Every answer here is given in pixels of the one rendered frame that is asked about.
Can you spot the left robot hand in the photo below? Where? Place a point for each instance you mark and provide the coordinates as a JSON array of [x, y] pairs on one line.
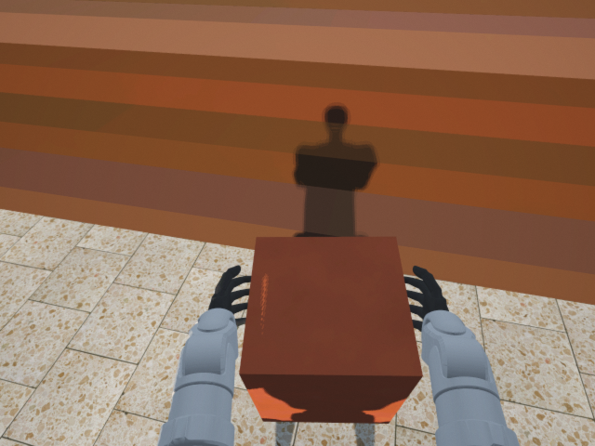
[[223, 296]]

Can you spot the right robot forearm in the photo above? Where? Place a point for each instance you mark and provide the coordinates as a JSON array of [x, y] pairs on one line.
[[463, 387]]

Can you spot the carton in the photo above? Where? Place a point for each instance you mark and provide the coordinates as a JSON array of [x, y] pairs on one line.
[[329, 336]]

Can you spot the left robot forearm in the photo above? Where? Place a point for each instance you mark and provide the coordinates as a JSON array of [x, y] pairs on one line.
[[200, 411]]

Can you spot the right robot hand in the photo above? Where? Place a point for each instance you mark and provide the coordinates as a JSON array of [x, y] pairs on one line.
[[431, 299]]

